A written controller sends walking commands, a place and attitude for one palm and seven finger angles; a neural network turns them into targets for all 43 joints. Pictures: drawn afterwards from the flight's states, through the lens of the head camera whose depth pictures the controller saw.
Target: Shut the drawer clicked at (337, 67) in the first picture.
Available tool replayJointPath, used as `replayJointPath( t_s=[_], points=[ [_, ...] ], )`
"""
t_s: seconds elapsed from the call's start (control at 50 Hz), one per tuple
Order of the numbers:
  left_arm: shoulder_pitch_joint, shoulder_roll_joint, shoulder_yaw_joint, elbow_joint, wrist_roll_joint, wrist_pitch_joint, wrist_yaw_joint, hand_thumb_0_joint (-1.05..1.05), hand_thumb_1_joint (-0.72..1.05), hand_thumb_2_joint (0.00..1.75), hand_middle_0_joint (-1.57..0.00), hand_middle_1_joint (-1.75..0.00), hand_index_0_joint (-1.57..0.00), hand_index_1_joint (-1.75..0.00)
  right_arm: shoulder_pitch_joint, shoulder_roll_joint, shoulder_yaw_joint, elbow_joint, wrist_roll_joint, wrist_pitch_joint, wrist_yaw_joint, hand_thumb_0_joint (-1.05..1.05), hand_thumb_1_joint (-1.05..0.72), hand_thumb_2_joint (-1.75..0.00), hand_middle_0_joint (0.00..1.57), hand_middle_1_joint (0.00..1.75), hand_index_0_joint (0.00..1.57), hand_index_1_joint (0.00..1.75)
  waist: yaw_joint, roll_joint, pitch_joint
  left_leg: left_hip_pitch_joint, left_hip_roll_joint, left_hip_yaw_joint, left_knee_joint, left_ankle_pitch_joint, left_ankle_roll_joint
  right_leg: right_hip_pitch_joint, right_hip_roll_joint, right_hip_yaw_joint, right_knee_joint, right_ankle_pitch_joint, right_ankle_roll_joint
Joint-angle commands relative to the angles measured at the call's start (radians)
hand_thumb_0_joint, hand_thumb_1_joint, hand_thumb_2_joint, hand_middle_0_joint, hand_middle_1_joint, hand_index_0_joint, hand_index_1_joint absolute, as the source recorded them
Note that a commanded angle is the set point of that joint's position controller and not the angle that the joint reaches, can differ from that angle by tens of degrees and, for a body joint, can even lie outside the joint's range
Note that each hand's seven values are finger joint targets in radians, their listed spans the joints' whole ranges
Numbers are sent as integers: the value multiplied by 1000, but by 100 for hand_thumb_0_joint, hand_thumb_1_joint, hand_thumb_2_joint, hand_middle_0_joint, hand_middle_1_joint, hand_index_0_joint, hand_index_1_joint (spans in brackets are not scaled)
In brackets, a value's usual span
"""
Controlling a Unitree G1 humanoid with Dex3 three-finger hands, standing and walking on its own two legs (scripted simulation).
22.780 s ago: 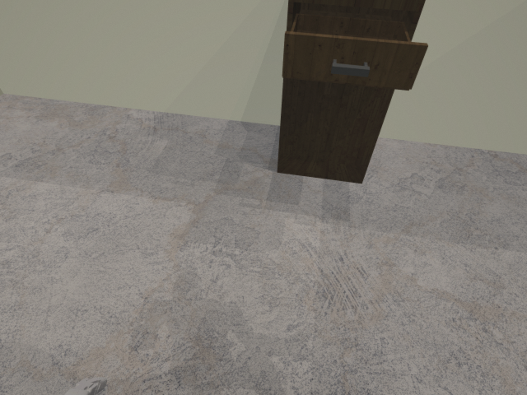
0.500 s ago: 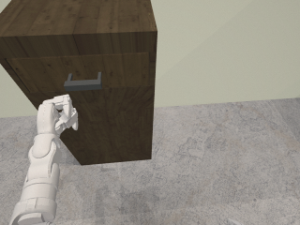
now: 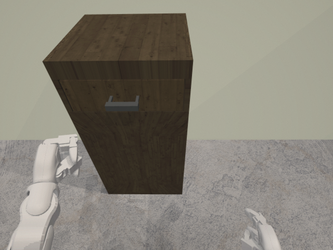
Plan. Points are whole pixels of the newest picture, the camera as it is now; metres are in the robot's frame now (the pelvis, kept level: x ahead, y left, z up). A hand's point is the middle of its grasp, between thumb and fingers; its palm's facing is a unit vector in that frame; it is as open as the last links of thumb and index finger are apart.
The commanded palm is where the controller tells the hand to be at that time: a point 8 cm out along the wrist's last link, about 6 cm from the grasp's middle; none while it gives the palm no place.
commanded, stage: draw the hand back to the body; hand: left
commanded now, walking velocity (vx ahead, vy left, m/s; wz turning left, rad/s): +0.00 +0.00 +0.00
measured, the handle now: (123, 102) +0.58 +0.21 +0.02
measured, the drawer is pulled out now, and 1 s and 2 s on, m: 0.00 0.00 0.00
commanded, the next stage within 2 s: step back with the hand held close in 0.58 s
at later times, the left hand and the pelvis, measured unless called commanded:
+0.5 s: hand (38, 183) +0.18 +0.24 +0.17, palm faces +0.40 -0.82 -0.41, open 3.3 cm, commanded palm +0.14 +0.28 +0.18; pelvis +0.01 +0.00 +0.00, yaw +0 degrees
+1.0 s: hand (49, 186) +0.19 +0.24 +0.14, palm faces +0.26 -0.84 -0.47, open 3.3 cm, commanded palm +0.13 +0.29 +0.18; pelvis -0.01 +0.01 +0.00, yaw -1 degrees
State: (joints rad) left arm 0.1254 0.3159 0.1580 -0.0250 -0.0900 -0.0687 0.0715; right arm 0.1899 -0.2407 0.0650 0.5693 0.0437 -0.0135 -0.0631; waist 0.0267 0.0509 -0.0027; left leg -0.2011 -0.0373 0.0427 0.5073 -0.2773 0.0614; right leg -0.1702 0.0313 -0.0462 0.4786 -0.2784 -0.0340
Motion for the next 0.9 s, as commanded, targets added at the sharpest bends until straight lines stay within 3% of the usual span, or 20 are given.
replayJointPath(
  t_s=[0.0, 0.02, 0.08, 0.18, 0.22, 0.3, 0.32, 0.36, 0.38, 0.44, 0.5, 0.62, 0.66, 0.68, 0.7, 0.74, 0.78, 0.8, 0.84, 0.88],
  points=[
    [-149, 174, 95, -346, 3, -76, 24, 0, 90, 90, -140, -160, -140, -160, -122, -115, -48, -139, -12, -74, -4, 0, -90, -90, 20, 30, 20, 30, 0, 45, -112, 123, 63, -106, -141, 160, -27, 24, -27, 50, -116, 146, -10],
    [-100, 150, 82, -360, -1, -74, 25, 0, 90, 90, -140, -160, -140, -160, -121, -110, -50, -140, -15, -78, -1, 0, -90, -90, 20, 30, 20, 30, -1, 38, -99, 124, 66, -104, -150, 164, -29, 34, -28, 48, -116, 147, -8],
    [-5, 164, 117, -404, 1, -76, 27, 0, 90, 90, -140, -160, -140, -160, -125, -112, -56, -134, -19, -81, 5, 0, -90, -90, 20, 30, 20, 30, 5, -38, -85, 123, 63, -93, -153, 180, -23, 50, -28, 49, -133, 167, -5],
    [150, 184, 174, -508, 1, -83, 26, 0, 90, 90, -140, -160, -140, -160, -126, -106, -65, -133, -27, -86, 13, 0, -90, -90, 20, 30, 20, 30, 19, -8, -88, 133, 59, -78, -142, 257, -23, 83, -34, 51, -134, 236, -4],
    [204, 176, 181, -543, -2, -84, 25, 0, 90, 90, -140, -160, -140, -160, -130, -101, -69, -135, -26, -88, 15, 0, -90, -90, 20, 30, 20, 30, 18, 3, -60, 121, 59, -75, -141, 253, -25, 82, -34, 54, -139, 234, -4],
    [271, 210, 229, -618, 2, -91, 34, 0, 90, 90, -140, -160, -140, -160, -132, -103, -70, -137, -27, -105, 11, 0, -90, -90, 20, 30, 20, 30, 28, 9, -54, 119, 59, -75, -135, 236, -25, 72, -32, 57, -151, 220, -3],
    [296, 194, 221, -650, -2, -94, 36, 0, 90, 90, -140, -160, -140, -160, -127, -98, -72, -143, -25, -109, 9, 0, -90, -90, 20, 30, 20, 30, 24, 27, -64, 122, 60, -75, -135, 238, -26, 77, -35, 57, -143, 221, -2],
    [343, 192, 231, -670, -1, -95, 39, 0, 90, 90, -140, -160, -140, -160, -126, -95, -72, -143, -24, -117, 8, 0, -90, -90, 20, 30, 20, 30, 28, 31, -50, 115, 60, -76, -130, 244, -27, 72, -33, 56, -141, 227, -3],
    [360, 207, 251, -679, 0, -97, 41, 0, 90, 90, -140, -160, -140, -160, -125, -96, -73, -141, -25, -120, 7, 0, -90, -90, 20, 30, 20, 30, 33, 2, -52, 116, 60, -75, -124, 256, -26, 68, -32, 54, -142, 241, -2],
    [341, 159, 208, -619, 4, -90, 37, 0, 90, 90, -140, -160, -140, -160, -118, -99, -77, -125, -25, -117, 5, 0, -90, -90, 20, 30, 20, 30, 15, -27, 21, 102, 59, -73, -128, 204, -23, 16, -32, 56, -157, 189, 1],
    [319, 166, 215, -594, 8, -90, 41, 0, 90, 90, -140, -160, -140, -160, -112, -105, -80, -119, -27, -116, -3, 0, -90, -90, 20, 30, 20, 30, 14, -51, 31, 100, 58, -76, -131, 177, -17, 7, -32, 54, -163, 160, 2],
    [319, 191, 233, -672, 8, -100, 53, 0, 90, 90, -140, -160, -140, -160, -115, -98, -77, -131, -30, -129, -9, 0, -90, -90, 20, 30, 20, 30, 29, 33, -84, 128, 55, -74, -118, 231, -20, 75, -44, 65, -133, 224, -1],
    [335, 187, 231, -671, 8, -97, 56, 0, 90, 90, -140, -160, -140, -160, -118, -93, -75, -131, -29, -133, -7, 0, -90, -90, 20, 30, 20, 30, 31, 22, -73, 122, 56, -78, -118, 253, -23, 77, -41, 61, -126, 240, -2],
    [336, 194, 239, -666, 8, -95, 57, 0, 90, 90, -140, -160, -140, -160, -120, -93, -74, -129, -30, -134, -6, 0, -90, -90, 20, 30, 20, 30, 35, 25, -70, 119, 54, -75, -119, 248, -23, 76, -42, 60, -130, 240, -2],
    [144, 373, 429, -764, 10, -158, 66, 0, 90, 90, -140, -160, -140, -160, -103, -101, -68, -179, -25, -116, -2, 0, -90, -90, 20, 30, 20, 30, 2, 55, 35, 40, 67, -115, -119, 167, -2, 15, -88, 159, -169, 282, -5],
    [309, 264, 352, -615, 17, -171, 48, 0, 90, 90, -140, -160, -140, -160, -101, -97, -90, -126, -35, -99, 3, 0, -90, -90, 20, 30, 20, 30, -11, -96, 38, 40, 76, -113, -67, 180, 2, -16, -131, 202, -185, 366, -7],
    [404, 180, 283, -550, 21, -162, 35, 0, 90, 90, -140, -160, -140, -160, -96, -104, -101, -131, -34, -70, 15, 0, -90, -90, 20, 30, 20, 30, -19, -108, 3, 59, 84, -100, -57, 229, 2, -14, -138, 186, -168, 411, 15],
    [425, 155, 260, -552, 21, -167, 29, 0, 90, 90, -140, -160, -140, -160, -99, -112, -106, -136, -35, -65, 17, 0, -90, -90, 20, 30, 20, 30, -19, -56, -10, 60, 88, -98, -70, 272, 1, -7, -133, 165, -151, 425, 18],
    [472, 147, 247, -552, 25, -163, 27, 0, 90, 90, -140, -160, -140, -160, -98, -117, -115, -139, -33, -43, 21, 0, -90, -90, 20, 30, 20, 30, -20, -21, -53, 65, 107, -94, -86, 321, 6, 2, -119, 139, -122, 411, 35],
    [494, 177, 272, -593, 27, -163, 33, 0, 90, 90, -140, -160, -140, -160, -104, -117, -122, -153, -31, -26, 20, 0, -90, -90, 20, 30, 20, 30, -18, -40, -104, 46, 119, -101, -96, 357, 9, 32, -108, 116, -92, 406, 39]
  ],
)
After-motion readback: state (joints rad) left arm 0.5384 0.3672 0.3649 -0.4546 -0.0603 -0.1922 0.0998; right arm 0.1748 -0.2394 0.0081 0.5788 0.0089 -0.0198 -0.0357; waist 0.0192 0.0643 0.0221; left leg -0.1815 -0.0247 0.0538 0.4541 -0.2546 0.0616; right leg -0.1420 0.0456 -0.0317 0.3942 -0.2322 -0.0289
